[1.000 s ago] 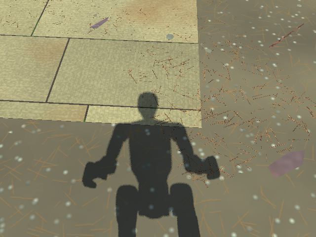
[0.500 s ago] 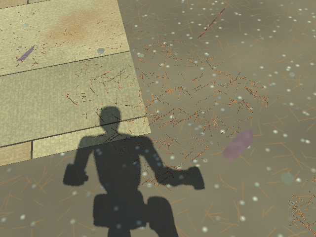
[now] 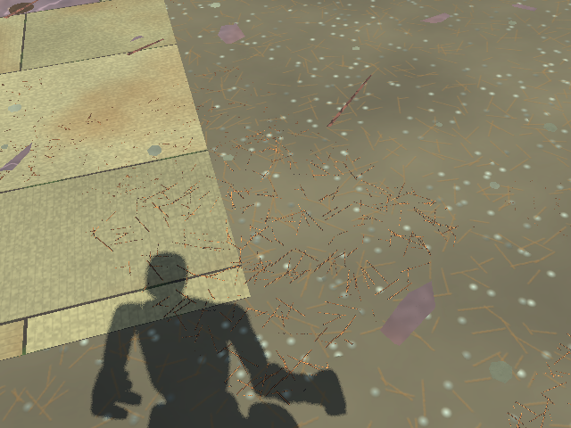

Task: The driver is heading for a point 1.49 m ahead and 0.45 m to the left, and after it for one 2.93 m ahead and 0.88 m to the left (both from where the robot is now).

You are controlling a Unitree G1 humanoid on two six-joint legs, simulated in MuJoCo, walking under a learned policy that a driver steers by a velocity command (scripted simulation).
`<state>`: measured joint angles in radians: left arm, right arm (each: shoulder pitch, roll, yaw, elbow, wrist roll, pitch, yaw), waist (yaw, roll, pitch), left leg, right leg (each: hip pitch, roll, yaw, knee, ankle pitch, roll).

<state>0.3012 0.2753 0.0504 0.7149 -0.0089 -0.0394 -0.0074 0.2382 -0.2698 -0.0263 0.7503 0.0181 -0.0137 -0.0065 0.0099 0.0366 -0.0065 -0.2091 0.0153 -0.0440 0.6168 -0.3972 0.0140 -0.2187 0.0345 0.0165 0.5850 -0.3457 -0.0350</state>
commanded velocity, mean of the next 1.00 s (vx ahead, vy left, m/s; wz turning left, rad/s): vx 0.45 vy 0.00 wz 0.03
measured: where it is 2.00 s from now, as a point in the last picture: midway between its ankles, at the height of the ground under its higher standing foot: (250, 265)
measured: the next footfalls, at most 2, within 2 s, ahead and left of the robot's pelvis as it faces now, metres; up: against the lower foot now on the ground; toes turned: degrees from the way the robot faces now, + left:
left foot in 0.40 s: +0.34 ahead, +0.14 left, +0.00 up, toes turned +0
right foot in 0.92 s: +0.64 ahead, -0.10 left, +0.00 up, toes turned +1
